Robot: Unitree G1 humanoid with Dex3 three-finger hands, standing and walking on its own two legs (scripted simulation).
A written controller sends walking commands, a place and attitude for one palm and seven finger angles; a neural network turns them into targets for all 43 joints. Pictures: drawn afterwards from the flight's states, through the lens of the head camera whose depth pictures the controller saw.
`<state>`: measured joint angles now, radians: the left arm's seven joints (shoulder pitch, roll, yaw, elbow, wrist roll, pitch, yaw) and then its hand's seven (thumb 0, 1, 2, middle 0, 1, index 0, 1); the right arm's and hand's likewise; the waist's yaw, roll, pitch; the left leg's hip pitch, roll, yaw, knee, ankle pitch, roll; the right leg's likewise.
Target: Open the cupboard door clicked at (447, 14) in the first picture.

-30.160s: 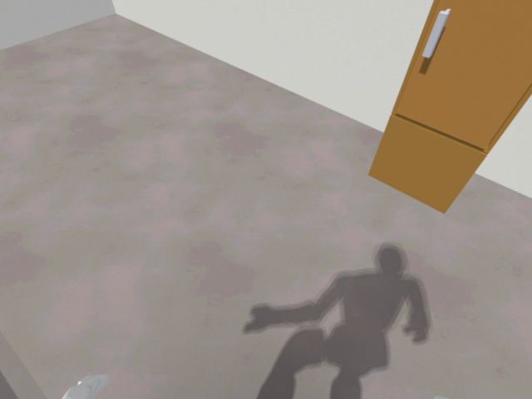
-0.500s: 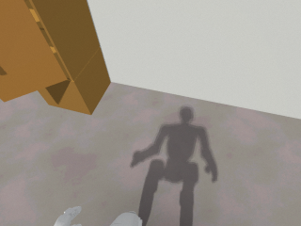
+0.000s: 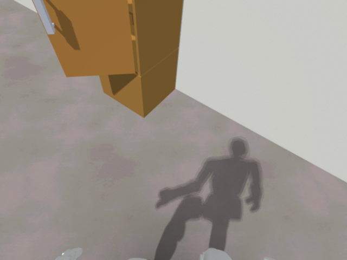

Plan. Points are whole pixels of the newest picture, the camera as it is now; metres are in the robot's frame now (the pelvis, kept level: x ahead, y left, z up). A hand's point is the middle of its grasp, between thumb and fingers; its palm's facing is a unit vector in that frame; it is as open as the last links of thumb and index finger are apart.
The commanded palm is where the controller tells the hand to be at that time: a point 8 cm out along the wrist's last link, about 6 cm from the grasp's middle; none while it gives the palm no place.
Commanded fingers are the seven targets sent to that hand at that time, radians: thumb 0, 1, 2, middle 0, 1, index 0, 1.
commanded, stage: turn to face it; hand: left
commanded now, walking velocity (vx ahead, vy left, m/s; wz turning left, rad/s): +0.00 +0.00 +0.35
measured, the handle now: (45, 12) +0.96 +0.59 +0.01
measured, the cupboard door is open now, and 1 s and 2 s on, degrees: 45 45 45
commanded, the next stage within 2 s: take the last steps up to it in 0.26 s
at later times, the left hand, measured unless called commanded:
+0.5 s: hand out of the picture +0.00 +0.16 -0.18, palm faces +0.24 -0.95 -0.18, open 7.4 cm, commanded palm none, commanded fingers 0.00 0.90 0.90 -0.20 -0.30 -0.20 -0.30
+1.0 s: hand (91, 229) +0.20 +0.23 -0.16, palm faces +0.22 -0.95 -0.21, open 7.4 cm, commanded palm none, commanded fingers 0.00 0.90 0.90 -0.20 -0.30 -0.20 -0.30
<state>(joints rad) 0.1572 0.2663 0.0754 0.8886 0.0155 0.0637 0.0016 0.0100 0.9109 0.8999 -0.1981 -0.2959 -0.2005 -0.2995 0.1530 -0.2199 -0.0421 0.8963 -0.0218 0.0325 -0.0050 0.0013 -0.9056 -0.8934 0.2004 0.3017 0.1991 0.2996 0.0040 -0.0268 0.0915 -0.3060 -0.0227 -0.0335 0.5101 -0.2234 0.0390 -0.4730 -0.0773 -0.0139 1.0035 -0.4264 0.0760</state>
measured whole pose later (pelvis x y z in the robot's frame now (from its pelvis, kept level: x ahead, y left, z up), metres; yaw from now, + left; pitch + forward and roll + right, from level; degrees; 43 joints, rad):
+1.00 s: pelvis +0.12 +0.02 -0.01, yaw +15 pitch +0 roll +2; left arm 0.11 0.19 0.05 0.95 0.03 -0.02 -0.03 0.01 0.91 0.90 -0.20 -0.30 -0.20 -0.30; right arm 0.43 -0.15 -0.02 1.10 -0.02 -0.03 -0.01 0.00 -0.91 -0.89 0.20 0.30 0.20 0.30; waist -0.03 0.00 0.05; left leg -0.05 -0.07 0.03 0.47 -0.41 0.06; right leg -0.36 -0.06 -0.10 0.58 -0.22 -0.01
